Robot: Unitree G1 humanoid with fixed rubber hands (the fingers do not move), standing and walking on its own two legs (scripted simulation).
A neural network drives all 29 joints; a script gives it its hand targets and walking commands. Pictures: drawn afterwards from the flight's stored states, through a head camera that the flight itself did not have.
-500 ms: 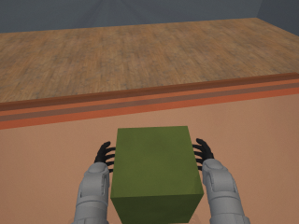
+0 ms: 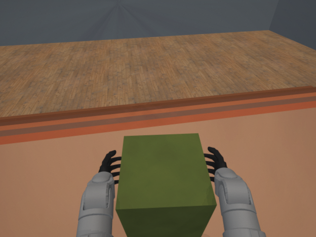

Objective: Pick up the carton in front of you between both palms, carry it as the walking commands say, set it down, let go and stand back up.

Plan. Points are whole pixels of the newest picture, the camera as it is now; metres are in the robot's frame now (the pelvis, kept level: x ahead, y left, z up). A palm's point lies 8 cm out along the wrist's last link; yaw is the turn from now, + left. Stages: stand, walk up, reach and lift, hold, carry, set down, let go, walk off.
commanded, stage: hold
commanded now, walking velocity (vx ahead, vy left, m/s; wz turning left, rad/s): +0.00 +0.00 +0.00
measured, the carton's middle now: (163, 189) +0.29 +0.00 -0.03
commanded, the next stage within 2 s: carry in 0.94 s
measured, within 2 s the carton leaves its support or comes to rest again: neither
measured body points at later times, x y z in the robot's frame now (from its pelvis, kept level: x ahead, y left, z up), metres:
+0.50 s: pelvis -0.01 +0.00 +0.00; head -0.05 +0.00 +0.45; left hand +0.30 +0.15 +0.04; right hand +0.30 -0.15 +0.04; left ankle +0.01 +0.13 -0.75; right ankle +0.01 -0.13 -0.75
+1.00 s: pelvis +0.00 +0.00 +0.00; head -0.05 +0.00 +0.44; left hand +0.30 +0.15 +0.04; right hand +0.30 -0.15 +0.04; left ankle +0.01 +0.13 -0.74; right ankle +0.01 -0.13 -0.74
